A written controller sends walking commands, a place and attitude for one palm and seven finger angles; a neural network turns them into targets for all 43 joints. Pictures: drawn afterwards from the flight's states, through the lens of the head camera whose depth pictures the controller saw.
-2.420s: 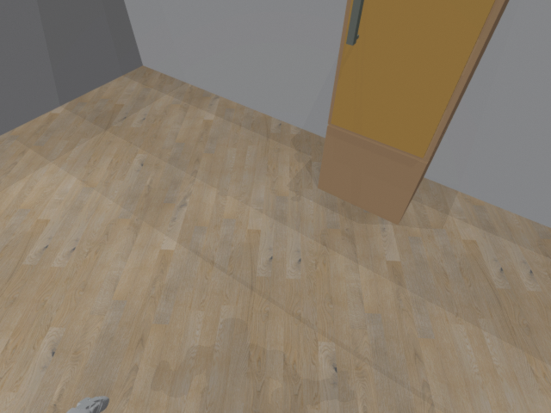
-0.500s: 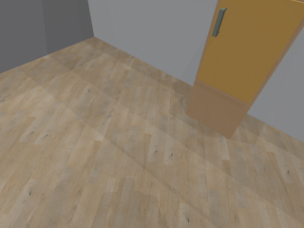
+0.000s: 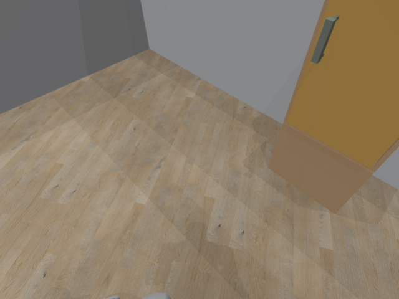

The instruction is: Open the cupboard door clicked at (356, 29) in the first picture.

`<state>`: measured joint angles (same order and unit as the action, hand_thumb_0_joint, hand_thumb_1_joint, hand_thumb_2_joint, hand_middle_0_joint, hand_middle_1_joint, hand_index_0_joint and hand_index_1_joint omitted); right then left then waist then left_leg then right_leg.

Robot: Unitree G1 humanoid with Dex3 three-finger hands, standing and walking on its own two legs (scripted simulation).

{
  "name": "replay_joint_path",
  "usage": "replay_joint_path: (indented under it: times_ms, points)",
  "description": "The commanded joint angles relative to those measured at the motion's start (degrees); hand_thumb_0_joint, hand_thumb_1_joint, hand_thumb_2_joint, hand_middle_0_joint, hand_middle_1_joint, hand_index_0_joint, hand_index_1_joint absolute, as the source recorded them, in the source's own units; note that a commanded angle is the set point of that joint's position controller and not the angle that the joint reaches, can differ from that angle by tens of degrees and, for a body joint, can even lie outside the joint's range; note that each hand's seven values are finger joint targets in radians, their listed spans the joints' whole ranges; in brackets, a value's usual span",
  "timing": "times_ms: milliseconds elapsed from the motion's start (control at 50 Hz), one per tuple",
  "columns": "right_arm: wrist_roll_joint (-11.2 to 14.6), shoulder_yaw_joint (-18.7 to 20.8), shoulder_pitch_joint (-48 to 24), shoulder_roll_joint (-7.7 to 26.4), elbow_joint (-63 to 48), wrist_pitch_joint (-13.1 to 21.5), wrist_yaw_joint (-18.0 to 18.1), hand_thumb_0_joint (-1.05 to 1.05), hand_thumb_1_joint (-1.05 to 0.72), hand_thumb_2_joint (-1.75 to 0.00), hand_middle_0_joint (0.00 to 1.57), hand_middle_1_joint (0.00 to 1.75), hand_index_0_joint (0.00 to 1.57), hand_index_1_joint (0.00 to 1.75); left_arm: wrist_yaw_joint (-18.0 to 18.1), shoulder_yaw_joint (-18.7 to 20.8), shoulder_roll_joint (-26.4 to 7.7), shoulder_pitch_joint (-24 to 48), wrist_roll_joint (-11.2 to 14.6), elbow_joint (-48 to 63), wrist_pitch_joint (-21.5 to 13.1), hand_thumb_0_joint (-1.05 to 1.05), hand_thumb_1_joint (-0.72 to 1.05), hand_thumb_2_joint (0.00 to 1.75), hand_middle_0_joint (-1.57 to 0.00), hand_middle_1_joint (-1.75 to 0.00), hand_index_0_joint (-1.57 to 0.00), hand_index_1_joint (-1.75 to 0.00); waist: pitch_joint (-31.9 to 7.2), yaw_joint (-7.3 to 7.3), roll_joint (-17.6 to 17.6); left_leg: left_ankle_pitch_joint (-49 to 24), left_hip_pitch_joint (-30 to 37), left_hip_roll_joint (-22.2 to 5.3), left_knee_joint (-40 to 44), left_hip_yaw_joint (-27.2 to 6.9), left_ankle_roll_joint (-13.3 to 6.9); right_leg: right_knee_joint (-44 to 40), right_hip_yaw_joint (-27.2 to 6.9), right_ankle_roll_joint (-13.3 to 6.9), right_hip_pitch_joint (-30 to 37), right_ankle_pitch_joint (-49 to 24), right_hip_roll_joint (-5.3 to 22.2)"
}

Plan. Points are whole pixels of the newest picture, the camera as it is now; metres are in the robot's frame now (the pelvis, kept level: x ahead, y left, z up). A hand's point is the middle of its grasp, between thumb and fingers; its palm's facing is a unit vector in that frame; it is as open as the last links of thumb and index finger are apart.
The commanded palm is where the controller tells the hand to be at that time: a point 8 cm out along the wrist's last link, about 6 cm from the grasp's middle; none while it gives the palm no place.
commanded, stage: walk to a spot facing it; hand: left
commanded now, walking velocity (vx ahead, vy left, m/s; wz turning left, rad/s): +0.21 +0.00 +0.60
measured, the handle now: (325, 39) +0.88 -0.41 +0.09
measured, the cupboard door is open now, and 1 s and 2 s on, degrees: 0 0 0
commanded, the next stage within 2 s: turn to face it in 0.06 s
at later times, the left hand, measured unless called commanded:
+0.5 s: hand out of the picture +0.09 +0.21 -0.18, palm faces +0.12 -0.98 -0.14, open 7.4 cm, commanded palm none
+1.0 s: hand (133, 232) +0.30 +0.19 -0.14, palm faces -0.26 -0.92 -0.29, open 7.4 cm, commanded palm none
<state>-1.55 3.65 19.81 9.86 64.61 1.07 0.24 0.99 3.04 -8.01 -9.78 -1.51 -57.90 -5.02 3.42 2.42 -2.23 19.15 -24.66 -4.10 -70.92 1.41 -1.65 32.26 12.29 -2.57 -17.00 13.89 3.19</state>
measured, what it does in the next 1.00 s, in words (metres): walks ahead, turning right: left foot, then right foot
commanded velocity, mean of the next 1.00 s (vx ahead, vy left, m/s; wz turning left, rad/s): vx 0.01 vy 0.00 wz -0.44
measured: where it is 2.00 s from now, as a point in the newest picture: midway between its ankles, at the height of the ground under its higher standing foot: outside the picture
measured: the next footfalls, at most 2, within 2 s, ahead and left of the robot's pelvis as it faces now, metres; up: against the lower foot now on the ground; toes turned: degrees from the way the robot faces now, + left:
left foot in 0.30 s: +0.25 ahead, +0.14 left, +0.00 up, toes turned +15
right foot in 0.78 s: +0.19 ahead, -0.10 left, +0.00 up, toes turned -17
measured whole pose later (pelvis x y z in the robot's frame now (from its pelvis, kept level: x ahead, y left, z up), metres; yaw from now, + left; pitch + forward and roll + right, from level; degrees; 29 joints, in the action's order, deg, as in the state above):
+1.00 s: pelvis +0.15 +0.01 +0.01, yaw -17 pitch +1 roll +1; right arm -1.5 4.5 11.4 14.9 54.3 -3.3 1.0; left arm 0.2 3.9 -12.6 -9.9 -1.4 -51.6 1.8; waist 3.8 0.9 -1.5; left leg 22.4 -27.0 -5.2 -56.6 3.3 5.2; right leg 29.4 0.1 -2.1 -17.5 12.5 -0.8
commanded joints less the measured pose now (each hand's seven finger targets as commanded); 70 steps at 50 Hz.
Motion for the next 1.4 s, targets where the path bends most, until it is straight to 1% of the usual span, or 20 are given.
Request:
replay_joint_path:
  times_ms: [0, 140, 240, 260, 300, 340, 380, 440, 640, 700, 720, 740, 760, 860, 1000, 1100, 1120, 1160, 1260, 1380]
  points:
    - [-0.1, 0.2, 1.0, -0.1, -4.4, -0.7, -1.3, 0.0, -0.9, -0.9, 0.2, 0.3, 0.2, 0.3, 0.4, 0.5, -5.6, -8.0, -0.3, -0.2, -0.2, 0.0, 0.9, 0.9, -0.2, -0.3, -0.2, -0.3, 0.9, -0.83, 8.0, -5.4, -8.2, -4.4, 2.9, -0.4, 2.0, -21.8, -9.1, -3.1, 0.7, -4.8, 16.6]
    - [0.1, -0.8, -12.6, 1.6, -11.5, -1.0, -3.1, 0.0, -0.9, -0.9, 0.2, 0.3, 0.2, 0.3, 0.3, 0.3, -9.4, -10.7, 0.0, -0.1, 0.4, 0.0, 0.9, 0.9, -0.2, -0.3, -0.2, -0.3, 2.1, -3.14, 8.4, -10.3, -7.6, -3.0, 23.7, 5.2, 2.7, -17.4, 0.3, -1.9, 8.3, -24.0, 15.4]
    - [-0.3, -1.5, -7.0, 2.4, -8.6, 0.4, -1.3, 0.0, -0.9, -0.9, 0.2, 0.3, 0.2, 0.3, 0.8, -0.8, -9.5, -13.6, 0.3, -2.6, 1.5, 0.0, 0.9, 0.9, -0.2, -0.3, -0.2, -0.3, -3.2, -1.21, 7.1, -15.3, 11.9, 1.3, 39.7, 7.8, 0.8, -5.2, -1.3, -1.2, 10.5, -37.0, 12.1]
    - [-0.4, -0.8, -1.9, 5.6, -6.9, 0.9, -0.8, 0.0, -0.9, -0.9, 0.2, 0.3, 0.2, 0.3, 0.9, -1.2, -8.6, -13.8, 0.4, -2.7, 1.9, 0.0, 0.9, 0.9, -0.2, -0.3, -0.2, -0.3, -7.5, 0.6, 3.6, -29.5, 22.4, -1.9, 43.2, 5.7, 0.3, 3.3, -1.3, 0.9, 7.1, -30.3, 9.5]
    - [0.4, 0.5, 4.4, 14.7, -5.7, 1.0, 0.5, 0.0, -0.9, -0.9, 0.2, 0.3, 0.2, 0.3, 1.0, -1.7, -5.2, -17.6, 1.1, -2.1, 2.6, 0.0, 0.9, 0.9, -0.2, -0.3, -0.2, -0.3, -16.3, 1.73, -12.3, -63.3, 35.5, -23.0, 44.9, -10.4, -10.3, 26.7, -3.7, 4.2, -5.4, 24.8, 0.3]
    - [0.8, 0.3, -3.3, 13.9, -7.6, 1.0, 1.6, 0.0, -0.9, -0.9, 0.2, 0.3, 0.2, 0.3, 1.1, -0.7, -6.2, -14.2, 1.1, -2.4, 4.3, 0.0, 0.9, 0.9, -0.2, -0.3, -0.2, -0.3, -12.8, 0.43, -9.1, -42.9, 26.9, -24.1, 49.2, -9.2, -10.7, 35.9, -10.6, 4.3, -9.8, 23.3, 1.8]
    - [0.5, -0.5, -9.9, 9.6, -9.4, 0.7, 1.4, 0.0, -0.9, -0.9, 0.2, 0.3, 0.2, 0.3, -0.1, 0.3, -6.0, -11.6, 0.4, -2.0, 5.4, 0.0, 0.9, 0.9, -0.2, -0.3, -0.2, -0.3, -3.4, -1.69, -4.0, -27.3, 14.1, -19.2, 53.2, -1.8, -7.3, 35.7, -10.5, 4.6, -9.3, 16.1, 3.6]
    - [0.6, -0.1, -12.9, 8.4, -10.1, 0.2, 1.3, 0.0, -0.9, -0.9, 0.2, 0.3, 0.2, 0.3, -0.6, 1.3, -4.6, -14.4, 0.2, -1.4, 7.4, 0.0, 0.9, 0.9, -0.2, -0.3, -0.2, -0.3, -2.9, -3.53, -6.2, -11.2, 8.8, -17.2, 56.8, 2.8, -5.7, 33.7, -8.7, 5.0, -7.7, 11.6, 2.9]
    - [0.0, 2.8, -10.9, 10.1, -11.0, -0.8, 0.9, 0.0, -0.9, -0.9, 0.2, 0.3, 0.2, 0.3, -1.5, 2.8, -4.4, -6.6, -0.1, 6.1, 7.8, 0.0, 0.9, 0.9, -0.2, -0.3, -0.2, -0.3, -4.4, -1.49, -6.9, -4.8, 13.4, -20.6, 54.4, 6.6, -5.8, 14.4, -6.2, 4.8, -6.0, 10.6, 1.9]
    - [0.1, 3.1, -11.3, 10.8, -11.6, -1.4, 0.5, 0.0, -0.9, -0.9, 0.2, 0.3, 0.2, 0.3, -1.3, 2.9, -5.6, -8.6, -0.1, 6.8, 7.1, 0.0, 0.9, 0.9, -0.2, -0.3, -0.2, -0.3, -4.9, -3.69, -4.5, -5.4, 9.9, -19.6, 46.1, 9.7, -2.5, 2.9, -4.9, 3.8, 2.2, 3.2, 0.1]
    - [0.2, 2.9, -11.4, 9.9, -12.2, -1.6, 0.2, 0.0, -0.9, -0.9, 0.2, 0.3, 0.2, 0.3, -1.1, 3.2, -8.0, -10.7, -0.2, 6.6, 6.7, 0.0, 0.9, 0.9, -0.2, -0.3, -0.2, -0.3, -5.0, -5.3, 1.3, -2.7, 5.6, -16.7, 37.3, 13.1, 0.6, -4.4, -7.5, 2.6, 7.3, -1.6, 1.6]
    - [0.5, 1.9, -9.9, 5.4, -14.3, -2.1, -0.2, 0.0, -0.9, -0.9, 0.2, 0.3, 0.2, 0.3, -0.4, 4.0, -14.8, -10.4, -1.0, 7.5, 5.8, 0.0, 0.9, 0.9, -0.2, -0.3, -0.2, -0.3, -3.1, -5.62, 21.1, 12.2, -8.3, -7.7, 21.8, 16.3, 5.2, -15.2, -28.9, -2.7, 11.8, -8.3, 14.8]
    - [0.4, 1.1, -14.0, 5.5, -16.8, -2.7, -0.1, 0.0, -0.9, -0.9, 0.2, 0.3, 0.2, 0.3, 0.2, 4.4, -18.3, -12.0, -0.2, 7.7, 5.8, 0.0, 0.9, 0.9, -0.2, -0.3, -0.2, -0.3, -2.3, -7.81, 20.3, 16.3, -11.6, -4.2, 10.8, 7.4, 5.7, -18.1, -36.8, -7.9, 6.2, -15.2, 21.7]
    - [0.1, 1.5, -9.5, 7.7, -14.5, -2.8, 0.2, 0.0, -0.9, -0.9, 0.2, 0.3, 0.2, 0.3, 0.2, 3.3, -14.2, 0.6, 0.3, 10.9, 5.8, 0.0, 0.9, 0.9, -0.2, -0.3, -0.2, -0.3, -5.5, -2.07, 9.7, 0.9, -7.8, -3.3, 7.5, 0.4, 6.3, -14.1, -23.9, -5.6, 5.2, -10.5, 10.5]
    - [0.8, 0.6, -10.8, 8.1, -15.9, -2.4, 1.1, 0.0, -0.9, -0.9, 0.2, 0.3, 0.2, 0.3, -0.5, 3.8, -17.0, -1.8, 0.2, 9.7, 6.3, 0.0, 0.9, 0.9, -0.2, -0.3, -0.2, -0.3, -7.2, -4.35, 10.1, 5.4, -3.3, -0.3, 21.9, 1.4, 6.9, -11.0, -29.1, -8.2, 9.7, -19.3, 10.1]
    - [1.3, 0.4, -4.4, 8.3, -15.0, -1.6, 1.8, 0.0, -0.9, -0.9, 0.2, 0.3, 0.2, 0.3, -0.7, 4.0, -17.1, 2.9, 0.5, 10.8, 7.4, 0.0, 0.9, 0.9, -0.2, -0.3, -0.2, -0.3, -8.3, -1.26, 11.0, -0.7, 9.8, 1.9, 40.4, 2.3, 5.5, -7.3, -31.6, -5.0, 3.7, -18.5, 7.2]
    - [1.2, 0.5, -1.7, 9.3, -14.1, -1.1, 2.0, 0.0, -0.9, -0.9, 0.2, 0.3, 0.2, 0.3, -0.8, 3.7, -15.8, 4.2, 0.9, 11.3, 7.6, 0.0, 0.9, 0.9, -0.2, -0.3, -0.2, -0.3, -9.0, 0.15, 8.5, -4.7, 16.6, 0.2, 47.9, 1.4, 4.7, -4.2, -29.6, -2.4, -0.9, -15.0, 4.5]
    - [0.5, 1.7, -2.5, 17.6, -16.1, -0.9, 1.9, 0.0, -0.9, -0.9, 0.2, 0.3, 0.2, 0.3, -1.9, 2.6, -10.8, 4.3, 1.0, 13.8, 7.7, 0.0, 0.9, 0.9, -0.2, -0.3, -0.2, -0.3, -6.0, -0.18, -15.5, -8.9, 20.1, -21.8, 58.6, -20.1, -4.4, 17.5, -14.2, 4.5, -16.6, 16.6, -6.6]
    - [0.2, 0.3, -10.0, 11.4, -17.3, -0.2, 2.2, 0.0, -0.9, -0.9, 0.2, 0.3, 0.2, 0.3, -3.2, 3.4, -11.0, 2.2, 0.1, 10.3, 8.5, 0.0, 0.9, 0.9, -0.2, -0.3, -0.2, -0.3, -2.5, -2.92, -5.3, -20.3, 15.8, -13.3, 54.1, -2.3, -4.6, 35.8, -13.2, 6.6, -16.0, 8.7, -1.9]
    - [0.2, 1.7, -2.5, 12.2, -13.6, -0.4, 1.8, 0.0, -0.9, -0.9, 0.2, 0.3, 0.2, 0.3, -2.8, 2.1, -8.5, 6.3, 0.4, 11.1, 8.6, 0.0, 0.9, 0.9, -0.2, -0.3, -0.2, -0.3, -4.9, 0.6, -7.5, -33.9, 24.6, -15.5, 50.3, 1.2, -6.5, 22.0, -9.4, 7.1, -13.2, 11.9, -0.5]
